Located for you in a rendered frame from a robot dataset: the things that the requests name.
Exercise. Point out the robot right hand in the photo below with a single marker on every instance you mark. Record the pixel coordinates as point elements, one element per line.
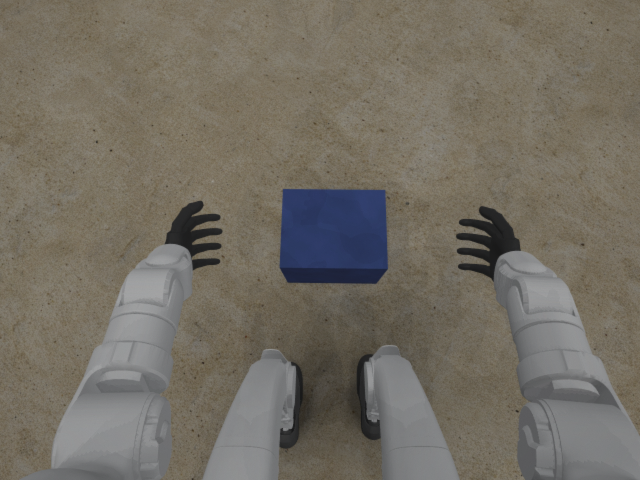
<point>502,240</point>

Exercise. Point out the robot left hand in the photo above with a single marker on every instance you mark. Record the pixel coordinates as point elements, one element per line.
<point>182,235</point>

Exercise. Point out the robot left forearm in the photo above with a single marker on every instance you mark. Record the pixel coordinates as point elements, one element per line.
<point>135,355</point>

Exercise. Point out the robot right forearm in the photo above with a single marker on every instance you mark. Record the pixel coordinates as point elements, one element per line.
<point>555,359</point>

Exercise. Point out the left robot upper arm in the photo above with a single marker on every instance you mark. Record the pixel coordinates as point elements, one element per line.
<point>113,436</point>

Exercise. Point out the right robot upper arm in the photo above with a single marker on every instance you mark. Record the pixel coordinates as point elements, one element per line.
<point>567,440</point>

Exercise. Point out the robot left thigh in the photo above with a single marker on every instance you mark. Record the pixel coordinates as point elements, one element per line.
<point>247,447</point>

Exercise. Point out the carton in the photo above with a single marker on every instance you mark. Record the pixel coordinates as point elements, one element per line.
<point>333,236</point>

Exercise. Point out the robot right shin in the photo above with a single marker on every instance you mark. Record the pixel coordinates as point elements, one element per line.
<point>384,350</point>

